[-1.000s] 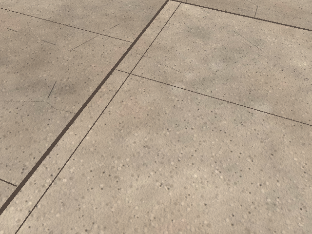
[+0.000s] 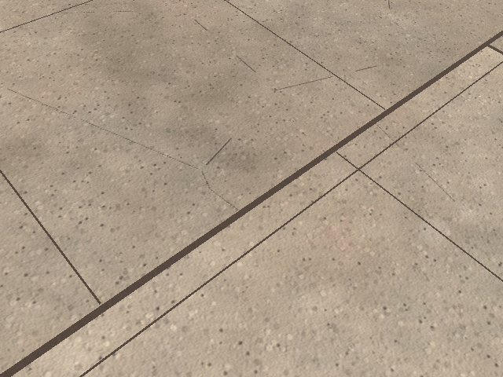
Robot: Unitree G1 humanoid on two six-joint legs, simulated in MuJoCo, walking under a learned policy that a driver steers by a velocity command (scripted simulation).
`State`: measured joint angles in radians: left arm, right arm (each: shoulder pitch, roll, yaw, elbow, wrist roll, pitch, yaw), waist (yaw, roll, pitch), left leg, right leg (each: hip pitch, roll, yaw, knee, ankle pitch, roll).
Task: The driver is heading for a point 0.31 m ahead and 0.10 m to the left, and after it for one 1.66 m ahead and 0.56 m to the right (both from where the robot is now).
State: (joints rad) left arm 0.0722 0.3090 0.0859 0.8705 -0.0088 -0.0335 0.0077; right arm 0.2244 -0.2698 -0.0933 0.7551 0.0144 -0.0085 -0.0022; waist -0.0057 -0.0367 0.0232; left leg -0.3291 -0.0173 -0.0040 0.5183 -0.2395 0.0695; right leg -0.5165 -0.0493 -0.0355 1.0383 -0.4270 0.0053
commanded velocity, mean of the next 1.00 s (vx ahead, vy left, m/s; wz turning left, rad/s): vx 0.20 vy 0.00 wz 0.03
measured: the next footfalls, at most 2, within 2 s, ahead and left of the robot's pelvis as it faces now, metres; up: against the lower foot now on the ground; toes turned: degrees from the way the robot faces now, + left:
right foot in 0.34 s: +0.25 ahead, -0.13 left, +0.00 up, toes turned +13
left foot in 0.74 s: +0.32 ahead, +0.11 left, +0.00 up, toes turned +1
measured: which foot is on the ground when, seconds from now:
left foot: down 0.00-0.34, up 0.36-0.72, down 0.74-1.00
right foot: up 0.00-0.32, down 0.34-0.74, up 0.76-1.00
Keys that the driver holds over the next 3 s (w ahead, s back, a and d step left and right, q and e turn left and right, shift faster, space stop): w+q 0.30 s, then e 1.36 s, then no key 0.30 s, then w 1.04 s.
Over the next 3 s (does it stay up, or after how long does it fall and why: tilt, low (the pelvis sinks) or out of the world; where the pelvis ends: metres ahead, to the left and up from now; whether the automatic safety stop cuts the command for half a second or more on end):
stays up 0.61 -0.28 -0.01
